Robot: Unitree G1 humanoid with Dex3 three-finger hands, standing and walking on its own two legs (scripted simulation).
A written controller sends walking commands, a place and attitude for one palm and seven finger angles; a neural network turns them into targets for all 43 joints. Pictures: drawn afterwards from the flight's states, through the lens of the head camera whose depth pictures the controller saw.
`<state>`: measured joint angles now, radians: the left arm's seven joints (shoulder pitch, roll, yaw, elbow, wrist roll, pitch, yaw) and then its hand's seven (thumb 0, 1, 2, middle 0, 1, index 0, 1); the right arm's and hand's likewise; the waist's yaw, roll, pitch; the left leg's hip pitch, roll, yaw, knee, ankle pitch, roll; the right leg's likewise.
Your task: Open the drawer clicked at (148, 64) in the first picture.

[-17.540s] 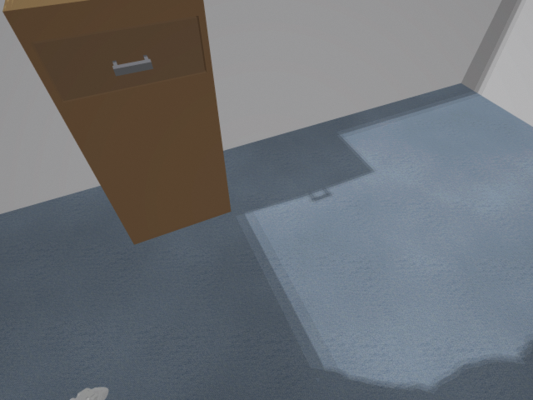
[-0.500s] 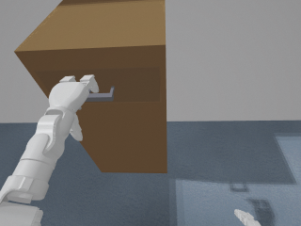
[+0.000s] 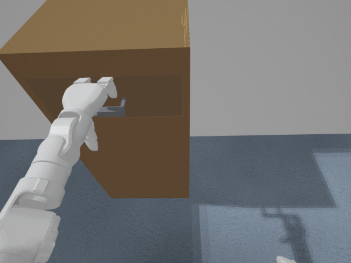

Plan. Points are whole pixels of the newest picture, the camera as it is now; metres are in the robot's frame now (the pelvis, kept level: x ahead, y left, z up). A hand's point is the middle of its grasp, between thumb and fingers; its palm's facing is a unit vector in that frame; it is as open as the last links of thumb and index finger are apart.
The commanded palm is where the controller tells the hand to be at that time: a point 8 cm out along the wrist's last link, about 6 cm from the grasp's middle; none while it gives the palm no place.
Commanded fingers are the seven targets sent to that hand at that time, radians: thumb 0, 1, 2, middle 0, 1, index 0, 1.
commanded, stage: move the hooked fingers above the handle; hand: left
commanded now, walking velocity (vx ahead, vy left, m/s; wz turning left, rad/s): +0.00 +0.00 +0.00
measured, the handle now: (108, 106) +0.51 +0.23 +0.04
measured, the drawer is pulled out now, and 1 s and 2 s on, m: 0.00 0.00 0.00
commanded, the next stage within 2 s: lower the fingers behind the handle in 0.90 s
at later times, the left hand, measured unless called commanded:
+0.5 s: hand (103, 106) +0.46 +0.21 +0.09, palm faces -0.03 -0.02 -1.00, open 13.8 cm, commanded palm +0.44 +0.23 +0.16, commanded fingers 0.00 -0.50 0.30 -0.30 -1.20 -0.30 -1.20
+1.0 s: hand (101, 104) +0.46 +0.22 +0.10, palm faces -0.03 -0.01 -1.00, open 13.7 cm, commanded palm +0.45 +0.23 +0.16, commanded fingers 0.00 -0.50 0.30 -0.30 -1.20 -0.30 -1.20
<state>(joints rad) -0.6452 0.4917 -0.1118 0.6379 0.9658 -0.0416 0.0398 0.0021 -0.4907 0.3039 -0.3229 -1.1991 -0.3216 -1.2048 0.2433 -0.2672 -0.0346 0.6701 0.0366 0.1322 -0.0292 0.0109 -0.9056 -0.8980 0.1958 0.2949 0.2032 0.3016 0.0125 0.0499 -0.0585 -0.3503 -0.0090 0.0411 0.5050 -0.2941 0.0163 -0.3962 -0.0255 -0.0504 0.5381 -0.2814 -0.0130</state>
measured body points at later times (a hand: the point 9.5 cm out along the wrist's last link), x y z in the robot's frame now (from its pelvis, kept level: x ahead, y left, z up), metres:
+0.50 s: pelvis +0.00 +0.00 +0.00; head +0.06 -0.03 +0.44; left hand +0.46 +0.21 +0.15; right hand +0.05 -0.27 -0.14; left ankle -0.03 +0.11 -0.73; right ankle -0.01 -0.11 -0.73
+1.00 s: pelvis +0.00 -0.01 +0.00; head +0.06 -0.03 +0.44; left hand +0.46 +0.22 +0.15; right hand +0.07 -0.27 -0.14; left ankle -0.03 +0.11 -0.73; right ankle -0.01 -0.11 -0.73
